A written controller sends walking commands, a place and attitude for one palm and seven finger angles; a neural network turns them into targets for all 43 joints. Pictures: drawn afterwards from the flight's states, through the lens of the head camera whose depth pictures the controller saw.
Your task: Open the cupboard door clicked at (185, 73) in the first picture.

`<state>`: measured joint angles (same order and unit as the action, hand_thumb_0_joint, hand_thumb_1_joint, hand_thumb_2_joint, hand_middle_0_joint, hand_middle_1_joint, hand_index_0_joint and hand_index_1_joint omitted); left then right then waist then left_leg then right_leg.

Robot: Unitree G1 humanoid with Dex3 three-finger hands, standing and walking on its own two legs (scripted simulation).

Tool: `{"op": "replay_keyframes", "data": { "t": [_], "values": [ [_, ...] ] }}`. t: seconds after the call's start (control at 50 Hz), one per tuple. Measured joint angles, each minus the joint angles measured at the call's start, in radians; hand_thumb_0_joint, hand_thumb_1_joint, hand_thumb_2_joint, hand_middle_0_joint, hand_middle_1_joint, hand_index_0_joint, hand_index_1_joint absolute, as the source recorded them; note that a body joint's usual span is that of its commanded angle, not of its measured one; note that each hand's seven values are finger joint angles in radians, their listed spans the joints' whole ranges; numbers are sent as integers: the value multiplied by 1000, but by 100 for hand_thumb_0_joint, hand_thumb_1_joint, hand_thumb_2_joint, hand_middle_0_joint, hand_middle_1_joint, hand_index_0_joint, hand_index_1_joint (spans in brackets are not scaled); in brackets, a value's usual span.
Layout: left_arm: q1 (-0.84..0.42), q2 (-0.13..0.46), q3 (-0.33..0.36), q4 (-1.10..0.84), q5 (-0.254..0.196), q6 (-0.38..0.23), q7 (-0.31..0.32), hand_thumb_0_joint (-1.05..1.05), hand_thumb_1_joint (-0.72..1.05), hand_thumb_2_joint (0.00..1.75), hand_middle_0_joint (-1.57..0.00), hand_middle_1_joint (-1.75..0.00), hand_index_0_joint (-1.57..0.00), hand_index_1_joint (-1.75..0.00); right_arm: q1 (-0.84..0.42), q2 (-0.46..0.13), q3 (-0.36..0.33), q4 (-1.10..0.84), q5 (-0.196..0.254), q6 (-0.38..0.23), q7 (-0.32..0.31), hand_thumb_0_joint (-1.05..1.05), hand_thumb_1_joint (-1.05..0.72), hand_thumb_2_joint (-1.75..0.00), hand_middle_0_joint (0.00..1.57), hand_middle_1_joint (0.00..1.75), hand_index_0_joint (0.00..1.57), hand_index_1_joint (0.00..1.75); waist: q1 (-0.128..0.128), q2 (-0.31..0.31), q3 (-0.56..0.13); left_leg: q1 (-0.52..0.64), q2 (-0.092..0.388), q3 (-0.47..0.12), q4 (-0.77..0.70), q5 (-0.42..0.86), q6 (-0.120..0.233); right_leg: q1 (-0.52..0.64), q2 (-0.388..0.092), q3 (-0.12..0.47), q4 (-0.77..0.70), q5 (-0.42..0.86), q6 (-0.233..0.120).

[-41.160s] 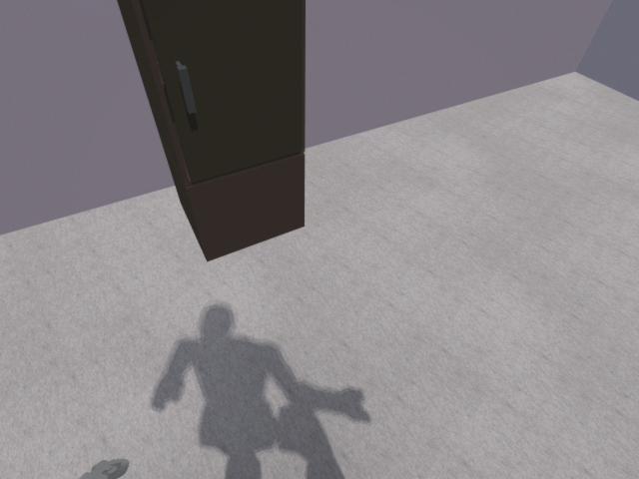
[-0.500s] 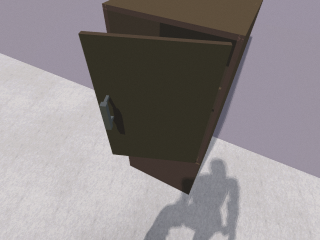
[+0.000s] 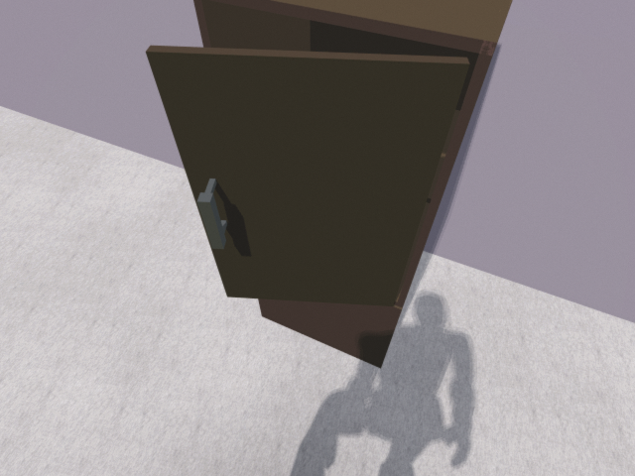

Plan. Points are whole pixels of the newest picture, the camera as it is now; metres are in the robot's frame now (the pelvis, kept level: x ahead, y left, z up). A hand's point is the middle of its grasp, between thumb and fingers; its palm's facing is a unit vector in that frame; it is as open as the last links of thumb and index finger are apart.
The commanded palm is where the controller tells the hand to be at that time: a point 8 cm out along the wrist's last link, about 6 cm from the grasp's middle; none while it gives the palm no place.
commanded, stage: look again from close up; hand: left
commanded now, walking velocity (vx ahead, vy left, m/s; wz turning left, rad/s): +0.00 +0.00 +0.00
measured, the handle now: (215, 214) +0.52 +0.21 -0.01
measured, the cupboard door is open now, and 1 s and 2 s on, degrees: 21 21 21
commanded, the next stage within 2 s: raise the hand with hooked fingers in 0.38 s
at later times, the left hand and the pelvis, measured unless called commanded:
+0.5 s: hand out of the picture -0.02 +0.22 -0.17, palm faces -0.02 -0.98 -0.21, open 7.4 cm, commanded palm +0.07 +0.27 -0.06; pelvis -0.02 +0.04 +0.00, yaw -1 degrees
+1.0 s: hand out of the picture +0.11 +0.24 -0.06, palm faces +0.15 -0.99 -0.05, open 9.2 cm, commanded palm +0.12 +0.29 -0.04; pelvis -0.06 -0.01 -0.09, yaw +2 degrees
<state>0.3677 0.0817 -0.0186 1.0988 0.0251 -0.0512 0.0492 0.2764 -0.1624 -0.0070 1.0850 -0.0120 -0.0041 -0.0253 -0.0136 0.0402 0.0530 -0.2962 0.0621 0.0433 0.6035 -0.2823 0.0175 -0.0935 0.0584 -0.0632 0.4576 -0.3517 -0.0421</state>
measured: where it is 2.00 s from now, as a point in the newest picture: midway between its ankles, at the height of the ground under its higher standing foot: outside the picture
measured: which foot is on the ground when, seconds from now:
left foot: down 0.00-1.00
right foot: down 0.00-1.00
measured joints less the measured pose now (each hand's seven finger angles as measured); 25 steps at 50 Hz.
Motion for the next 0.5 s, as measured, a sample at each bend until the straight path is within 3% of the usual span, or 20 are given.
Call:
{"op": "replay_keyframes", "data": {
  "t": [0.04, 0.26, 0.5],
  "values": [
    [-7, 15, 3, -1, -5, 8, 1, 1, 91, 90, -20, -30, -20, -30, 1, 5, 1, -14, -1, -11, -1, 2, -93, -90, 20, 30, 20, 30, -11, -18, 1, 5, -20, 7, -2, -14, -3, -19, -22, 5, 50, -26, 9],
    [-76, 85, 14, -54, -6, 47, -4, 1, 91, 90, -20, -30, -19, -30, 11, 2, 15, -23, -7, -3, 2, 2, -95, -90, 20, 30, 20, 30, 8, -42, -30, 7, -71, 41, -39, 25, 38, -50, -77, 30, 80, -19, 48],
    [-62, 108, 6, -39, -1, 51, -11, 1, 91, 90, -20, -30, -19, -30, -3, -2, 19, -20, -1, -4, 15, 1, -92, -90, 20, 30, 20, 30, 13, -59, -24, 3, -87, 53, -116, 80, 49, -71, -92, 39, 32, 23, 63]
  ]
}}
